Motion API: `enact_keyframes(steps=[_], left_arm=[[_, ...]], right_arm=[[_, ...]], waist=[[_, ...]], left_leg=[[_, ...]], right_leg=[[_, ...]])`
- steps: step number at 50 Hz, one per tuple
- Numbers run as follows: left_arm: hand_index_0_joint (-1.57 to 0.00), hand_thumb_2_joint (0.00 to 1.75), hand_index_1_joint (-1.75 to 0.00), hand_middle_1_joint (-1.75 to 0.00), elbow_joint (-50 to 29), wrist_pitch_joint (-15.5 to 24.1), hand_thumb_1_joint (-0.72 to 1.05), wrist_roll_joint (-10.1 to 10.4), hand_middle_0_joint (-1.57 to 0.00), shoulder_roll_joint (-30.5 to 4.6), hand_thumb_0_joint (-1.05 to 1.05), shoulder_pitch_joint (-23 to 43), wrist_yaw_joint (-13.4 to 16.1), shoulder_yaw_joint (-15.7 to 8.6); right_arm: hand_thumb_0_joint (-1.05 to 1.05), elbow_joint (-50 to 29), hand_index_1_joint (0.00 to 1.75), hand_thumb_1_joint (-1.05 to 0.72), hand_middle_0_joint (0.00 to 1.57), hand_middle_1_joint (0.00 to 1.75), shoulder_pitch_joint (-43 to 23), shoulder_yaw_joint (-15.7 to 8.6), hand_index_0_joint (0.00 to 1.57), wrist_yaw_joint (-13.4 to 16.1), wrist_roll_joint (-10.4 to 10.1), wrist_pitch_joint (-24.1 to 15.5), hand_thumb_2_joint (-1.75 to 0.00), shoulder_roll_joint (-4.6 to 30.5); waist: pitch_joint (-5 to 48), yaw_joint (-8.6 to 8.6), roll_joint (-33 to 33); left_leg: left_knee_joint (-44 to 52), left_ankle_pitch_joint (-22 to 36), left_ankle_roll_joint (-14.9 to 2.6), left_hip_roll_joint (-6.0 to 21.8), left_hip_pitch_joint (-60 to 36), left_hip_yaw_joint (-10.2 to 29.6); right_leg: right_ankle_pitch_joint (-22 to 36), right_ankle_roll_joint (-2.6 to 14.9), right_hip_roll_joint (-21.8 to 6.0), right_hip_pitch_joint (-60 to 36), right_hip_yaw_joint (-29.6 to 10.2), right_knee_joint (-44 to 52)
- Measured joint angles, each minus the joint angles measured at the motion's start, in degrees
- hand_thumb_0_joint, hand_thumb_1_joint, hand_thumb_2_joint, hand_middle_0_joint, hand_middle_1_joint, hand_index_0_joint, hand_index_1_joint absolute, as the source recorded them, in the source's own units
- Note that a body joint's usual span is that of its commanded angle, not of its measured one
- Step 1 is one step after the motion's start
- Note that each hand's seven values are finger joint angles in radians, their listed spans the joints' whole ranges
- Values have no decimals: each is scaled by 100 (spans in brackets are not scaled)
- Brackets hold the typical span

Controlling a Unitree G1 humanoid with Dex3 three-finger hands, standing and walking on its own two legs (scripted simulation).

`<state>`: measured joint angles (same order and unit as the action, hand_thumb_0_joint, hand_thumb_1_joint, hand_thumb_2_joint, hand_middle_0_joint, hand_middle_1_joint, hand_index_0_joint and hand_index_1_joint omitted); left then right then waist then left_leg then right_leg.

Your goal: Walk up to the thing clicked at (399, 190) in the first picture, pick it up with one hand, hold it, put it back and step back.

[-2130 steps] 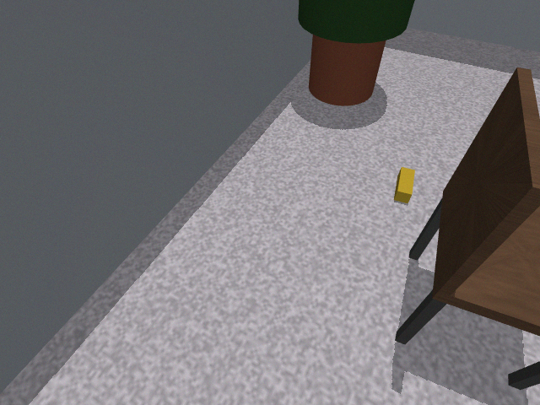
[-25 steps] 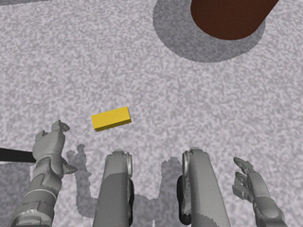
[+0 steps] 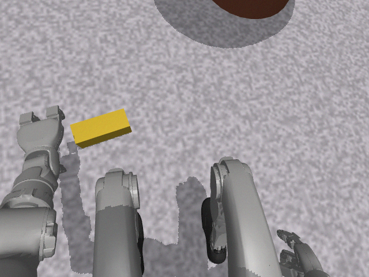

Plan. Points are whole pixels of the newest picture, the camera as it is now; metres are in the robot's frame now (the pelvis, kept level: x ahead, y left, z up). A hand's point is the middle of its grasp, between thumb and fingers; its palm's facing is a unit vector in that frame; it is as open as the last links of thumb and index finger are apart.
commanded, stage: rise first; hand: left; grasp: from above
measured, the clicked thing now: (102, 128) +0.51 +0.22 -0.36
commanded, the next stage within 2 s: none
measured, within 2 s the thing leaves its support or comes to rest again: neither
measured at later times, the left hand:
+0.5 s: hand (69, 139) +0.43 +0.28 -0.21, palm faces -0.42 -0.16 -0.89, open 14.0 cm
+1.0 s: hand (73, 137) +0.44 +0.27 -0.24, palm faces -0.41 -0.16 -0.90, open 13.9 cm
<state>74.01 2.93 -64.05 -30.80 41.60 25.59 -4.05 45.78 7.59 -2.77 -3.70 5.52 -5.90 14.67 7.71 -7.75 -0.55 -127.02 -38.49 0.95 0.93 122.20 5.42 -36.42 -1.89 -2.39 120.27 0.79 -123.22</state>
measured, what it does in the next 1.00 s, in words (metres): lowers itself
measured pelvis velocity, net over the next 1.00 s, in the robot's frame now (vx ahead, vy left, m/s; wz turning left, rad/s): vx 0.01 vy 0.00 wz -0.04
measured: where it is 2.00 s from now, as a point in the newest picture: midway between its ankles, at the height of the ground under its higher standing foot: (175, 248)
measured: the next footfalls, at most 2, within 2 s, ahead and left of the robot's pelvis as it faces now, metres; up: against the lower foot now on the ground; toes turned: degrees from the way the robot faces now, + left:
none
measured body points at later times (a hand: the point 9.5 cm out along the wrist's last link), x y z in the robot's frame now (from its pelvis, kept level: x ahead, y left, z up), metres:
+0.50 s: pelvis +0.01 +0.00 -0.04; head +0.24 +0.03 +0.35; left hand +0.45 +0.28 -0.16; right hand +0.07 -0.27 -0.17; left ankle +0.09 +0.13 -0.35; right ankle +0.11 -0.14 -0.35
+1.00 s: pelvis +0.01 +0.00 -0.06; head +0.25 +0.04 +0.33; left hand +0.46 +0.28 -0.18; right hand +0.06 -0.28 -0.17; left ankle +0.09 +0.13 -0.35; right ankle +0.11 -0.14 -0.35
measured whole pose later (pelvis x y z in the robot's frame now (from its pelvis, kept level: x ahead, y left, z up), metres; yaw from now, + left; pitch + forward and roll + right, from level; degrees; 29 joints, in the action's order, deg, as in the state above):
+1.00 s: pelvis +0.01 +0.00 -0.06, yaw -2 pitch +35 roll -6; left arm 87.8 2.5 -65.0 -33.8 52.5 30.5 -9.0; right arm 46.7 7.9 -0.3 -10.9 8.7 -7.1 15.9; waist 4.5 -11.3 -0.8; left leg -137.7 -41.1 1.1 0.6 132.0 7.2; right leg -38.3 -2.6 -1.6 129.6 1.2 -132.8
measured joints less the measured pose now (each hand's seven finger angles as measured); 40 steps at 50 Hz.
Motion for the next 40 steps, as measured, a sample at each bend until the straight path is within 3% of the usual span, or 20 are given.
enact_keyframes(steps=[8,13,26,40], left_arm=[[-9,101,-103,-104,572,-257,-53,149,-8,32,0,448,222,-87],[-9,99,-103,-104,822,-309,-52,131,-8,14,0,652,254,-167],[-10,98,-104,-105,1115,-166,-51,87,-8,-177,0,923,316,-454],[-11,96,-104,-106,1168,-71,-50,18,-9,-264,0,976,397,-496]], right_arm=[[0,47,30,-89,21,30,-50,88,20,-151,95,-62,-90,-57],[0,37,30,-89,21,30,-50,158,20,-254,124,-95,-90,-76],[0,63,30,-89,21,30,24,220,20,-500,239,-128,-90,-6],[0,107,30,-89,20,30,41,193,20,-652,290,-115,-90,92]], waist=[[-21,-120,-29],[-65,-199,-75],[-297,-272,-81],[-357,-283,-31]], left_leg=[[-240,-63,-68,-7,284,-5],[-382,-98,-70,-15,436,5],[-743,-172,15,-5,725,114],[-963,-269,31,-6,862,171]], right_leg=[[-48,-54,13,239,-26,-185],[-84,-56,17,384,-31,-321],[-110,-78,68,725,13,-684],[-181,-82,89,852,40,-868]])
